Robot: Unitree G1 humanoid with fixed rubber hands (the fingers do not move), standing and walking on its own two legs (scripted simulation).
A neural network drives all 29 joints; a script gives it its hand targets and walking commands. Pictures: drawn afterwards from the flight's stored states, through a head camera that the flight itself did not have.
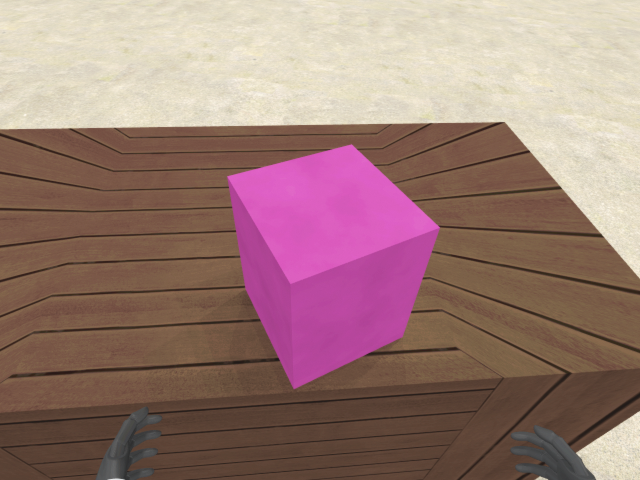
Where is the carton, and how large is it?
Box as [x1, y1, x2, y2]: [227, 144, 439, 388]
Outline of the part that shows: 351,144 227,176 245,288 293,388 402,336 439,228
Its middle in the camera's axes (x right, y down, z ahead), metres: +0.01 +0.04 +0.59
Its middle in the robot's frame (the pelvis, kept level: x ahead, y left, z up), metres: +0.44 +0.01 +0.03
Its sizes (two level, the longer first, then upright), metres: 0.210 0.200 0.250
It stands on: a pedestal, 0.69 m high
